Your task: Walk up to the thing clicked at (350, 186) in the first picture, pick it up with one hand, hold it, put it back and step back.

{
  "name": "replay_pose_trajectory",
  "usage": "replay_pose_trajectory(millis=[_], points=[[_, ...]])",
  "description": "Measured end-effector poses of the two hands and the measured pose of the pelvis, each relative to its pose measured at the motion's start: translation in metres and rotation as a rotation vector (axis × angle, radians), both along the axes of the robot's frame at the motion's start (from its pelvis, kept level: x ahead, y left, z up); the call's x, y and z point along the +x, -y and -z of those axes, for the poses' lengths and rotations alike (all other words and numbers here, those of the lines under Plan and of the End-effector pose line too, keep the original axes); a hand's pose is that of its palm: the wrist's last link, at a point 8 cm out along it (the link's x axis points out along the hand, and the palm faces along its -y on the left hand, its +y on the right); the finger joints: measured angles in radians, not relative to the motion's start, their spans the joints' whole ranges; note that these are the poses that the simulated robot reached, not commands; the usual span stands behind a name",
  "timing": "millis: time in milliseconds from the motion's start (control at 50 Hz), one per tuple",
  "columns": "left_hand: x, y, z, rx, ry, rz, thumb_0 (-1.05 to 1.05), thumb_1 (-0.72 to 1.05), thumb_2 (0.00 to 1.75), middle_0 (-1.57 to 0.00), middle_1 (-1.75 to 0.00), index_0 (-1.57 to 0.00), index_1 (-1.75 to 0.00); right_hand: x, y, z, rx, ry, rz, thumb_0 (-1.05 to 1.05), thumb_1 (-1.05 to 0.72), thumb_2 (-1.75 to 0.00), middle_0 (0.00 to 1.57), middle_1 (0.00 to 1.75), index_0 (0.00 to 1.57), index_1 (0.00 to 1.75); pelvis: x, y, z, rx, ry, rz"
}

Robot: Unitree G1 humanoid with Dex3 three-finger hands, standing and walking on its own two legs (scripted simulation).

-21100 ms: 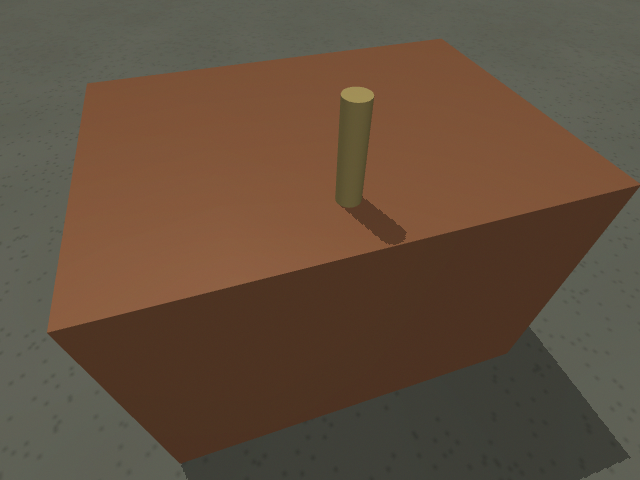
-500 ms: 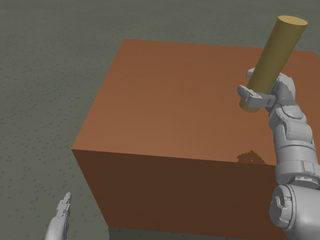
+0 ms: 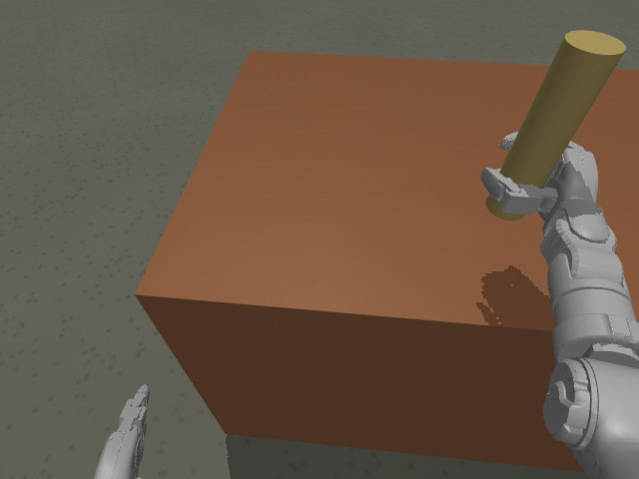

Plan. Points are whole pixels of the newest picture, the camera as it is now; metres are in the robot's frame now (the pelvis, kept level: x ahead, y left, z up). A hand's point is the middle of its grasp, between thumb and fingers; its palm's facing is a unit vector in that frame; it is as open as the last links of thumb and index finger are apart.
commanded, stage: crouch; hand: right
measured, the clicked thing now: (541, 139) +0.47 -0.20 +0.21
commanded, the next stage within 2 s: lower in 0.16 s
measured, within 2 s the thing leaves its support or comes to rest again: rests again in 1.56 s
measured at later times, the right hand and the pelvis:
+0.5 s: hand (505, 193) +0.48 -0.20 +0.12, palm faces +0.18 +0.98 +0.01, open 7.4 cm; pelvis +0.01 +0.00 -0.01, yaw +0 degrees
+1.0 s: hand (497, 211) +0.48 -0.21 +0.08, palm faces +0.18 +0.98 +0.01, open 7.4 cm; pelvis +0.00 +0.00 -0.03, yaw +0 degrees
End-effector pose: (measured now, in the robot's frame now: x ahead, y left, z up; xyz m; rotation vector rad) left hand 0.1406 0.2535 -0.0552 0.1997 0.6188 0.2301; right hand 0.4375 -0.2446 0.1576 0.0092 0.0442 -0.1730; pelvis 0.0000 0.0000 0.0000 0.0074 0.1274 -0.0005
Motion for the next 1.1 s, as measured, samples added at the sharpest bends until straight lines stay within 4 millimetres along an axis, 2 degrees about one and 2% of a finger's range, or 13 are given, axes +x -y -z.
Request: replay_pose_trajectory(millis=[120, 220, 340, 500, 660, 780, 940, 1100], points=[[-0.002, 0.002, 0.001, -0.006, -0.024, -0.003, -0.01, -0.52, 0.04, -0.06, -0.05, -0.07, -0.05, 0.002, 0.006, 0.011, -0.008, 0.0, 0.01, -0.01, 0.13, -1.14, 0.84, 1.18, 0.89, 1.19, 0.005, 0.0, 0.001, 0.001, -0.011, -0.001], [-0.004, -0.007, 0.004, 0.019, -0.058, -0.021, -0.01, -0.53, 0.05, -0.06, -0.05, -0.06, -0.05, 0.007, 0.006, 0.011, -0.009, 0.018, 0.01, -0.01, 0.13, -1.14, 0.84, 1.18, 0.89, 1.19, 0.006, 0.001, 0.002, 0.004, -0.02, 0.001], [0.003, -0.009, 0.002, 0.023, -0.044, -0.019, -0.01, -0.53, 0.05, -0.06, -0.05, -0.06, -0.05, 0.013, 0.003, 0.011, 0.004, 0.019, -0.004, -0.01, 0.13, -1.14, 0.84, 1.18, 0.89, 1.19, 0.008, -0.001, 0.004, 0.004, -0.03, 0.0], [0.0, -0.006, 0.002, 0.013, -0.039, -0.001, -0.01, -0.54, 0.05, -0.05, -0.04, -0.06, -0.05, 0.012, 0.006, 0.038, 0.012, -0.024, 0.008, -0.01, 0.13, -1.15, 0.84, 1.19, 0.88, 1.2, 0.005, -0.003, 0.008, 0.001, -0.051, -0.002], [-0.011, -0.016, 0.006, 0.06, -0.077, -0.026, -0.01, -0.54, 0.06, -0.06, -0.04, -0.06, -0.05, 0.013, 0.007, 0.062, 0.013, -0.02, 0.002, -0.01, 0.13, -1.15, 0.84, 1.19, 0.88, 1.2, 0.001, -0.002, 0.015, 0.004, -0.08, 0.001], [-0.011, -0.014, 0.01, 0.069, -0.084, -0.025, -0.01, -0.55, 0.06, -0.05, -0.04, -0.05, -0.05, 0.017, 0.004, 0.067, 0.016, -0.01, -0.006, -0.01, 0.13, -1.15, 0.84, 1.19, 0.88, 1.2, -0.001, 0.0, 0.019, 0.009, -0.098, -0.001], [-0.007, -0.004, 0.003, 0.063, -0.037, -0.008, -0.01, -0.54, 0.06, -0.06, -0.04, -0.06, -0.05, 0.017, 0.008, 0.072, 0.006, -0.006, 0.005, -0.01, 0.12, -1.15, 0.83, 1.19, 0.88, 1.21, -0.002, 0.002, 0.023, 0.01, -0.107, -0.003], [-0.014, -0.006, 0.006, 0.091, -0.051, -0.008, -0.01, -0.54, 0.06, -0.06, -0.04, -0.06, -0.05, 0.019, 0.011, 0.086, 0.005, -0.005, 0.006, -0.01, 0.13, -1.15, 0.84, 1.19, 0.88, 1.2, -0.005, 0.005, 0.029, 0.014, -0.129, -0.002]])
